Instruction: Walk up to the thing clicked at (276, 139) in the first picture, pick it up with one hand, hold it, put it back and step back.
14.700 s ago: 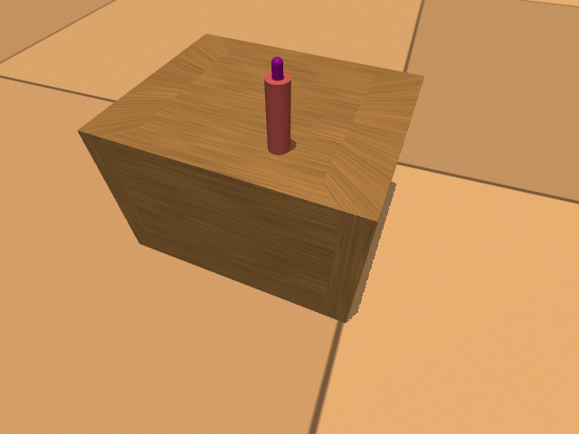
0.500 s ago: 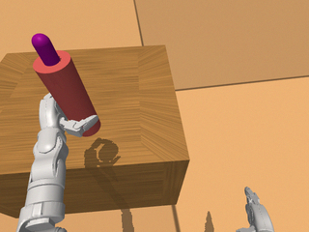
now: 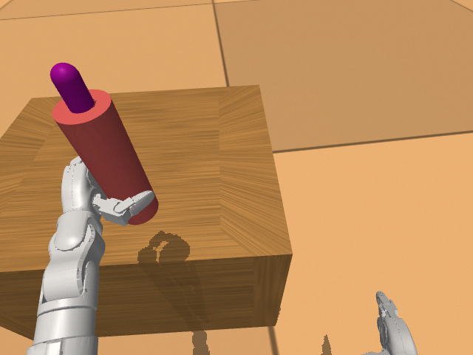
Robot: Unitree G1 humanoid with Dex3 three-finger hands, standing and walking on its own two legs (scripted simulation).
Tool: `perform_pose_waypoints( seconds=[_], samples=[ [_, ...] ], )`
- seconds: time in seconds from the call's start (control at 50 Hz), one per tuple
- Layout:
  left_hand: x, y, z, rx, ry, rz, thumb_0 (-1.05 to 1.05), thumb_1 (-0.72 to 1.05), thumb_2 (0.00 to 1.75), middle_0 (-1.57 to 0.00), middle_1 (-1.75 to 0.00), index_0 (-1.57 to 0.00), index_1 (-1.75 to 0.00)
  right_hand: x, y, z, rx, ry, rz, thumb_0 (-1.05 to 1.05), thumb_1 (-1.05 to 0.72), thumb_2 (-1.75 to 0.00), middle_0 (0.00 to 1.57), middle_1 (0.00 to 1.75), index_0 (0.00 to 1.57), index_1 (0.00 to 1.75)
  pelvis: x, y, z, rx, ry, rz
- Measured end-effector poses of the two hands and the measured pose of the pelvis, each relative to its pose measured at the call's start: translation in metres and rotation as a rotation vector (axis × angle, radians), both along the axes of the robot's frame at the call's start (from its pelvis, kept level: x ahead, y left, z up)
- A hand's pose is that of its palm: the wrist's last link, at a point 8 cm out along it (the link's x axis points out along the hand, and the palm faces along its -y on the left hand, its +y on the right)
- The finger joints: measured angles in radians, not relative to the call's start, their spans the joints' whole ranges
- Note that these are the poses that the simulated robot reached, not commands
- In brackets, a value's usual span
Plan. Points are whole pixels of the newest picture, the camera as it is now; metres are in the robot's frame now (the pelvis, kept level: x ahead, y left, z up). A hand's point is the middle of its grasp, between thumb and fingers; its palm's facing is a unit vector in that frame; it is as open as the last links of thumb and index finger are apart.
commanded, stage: hold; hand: left
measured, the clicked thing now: (109, 155) +0.35 +0.17 +0.21
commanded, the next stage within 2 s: none
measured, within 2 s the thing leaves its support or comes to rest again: neither
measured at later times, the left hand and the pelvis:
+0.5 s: hand (120, 179) +0.34 +0.17 +0.16, palm faces +0.15 -0.99 +0.00, open 10.0 cm; pelvis +0.01 +0.00 +0.01, yaw +1 degrees
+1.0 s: hand (116, 177) +0.34 +0.17 +0.17, palm faces +0.15 -0.99 +0.01, open 10.0 cm; pelvis +0.01 +0.00 +0.01, yaw +1 degrees
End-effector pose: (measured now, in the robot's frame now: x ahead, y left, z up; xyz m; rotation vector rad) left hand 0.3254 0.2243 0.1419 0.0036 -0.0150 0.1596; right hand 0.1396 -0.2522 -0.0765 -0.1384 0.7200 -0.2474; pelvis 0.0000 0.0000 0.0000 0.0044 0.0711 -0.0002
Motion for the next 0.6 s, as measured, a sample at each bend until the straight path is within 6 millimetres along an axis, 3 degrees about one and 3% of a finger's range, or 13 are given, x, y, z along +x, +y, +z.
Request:
perform_pose_waypoints(
  seconds=[0.6],
  samples=[
    [-0.014,-0.003,0.021,-0.005,-0.003,-0.014,-0.01,-0.53,1.11,-0.81,-1.13,-0.83,-1.14,0.019,0.004,0.009,0.006,-0.047,0.029,-0.01,0.49,-0.06,0.05,0.05,0.05,0.05,0.011,0.001,0.007,0.001,-0.031,0.01]
  ],
)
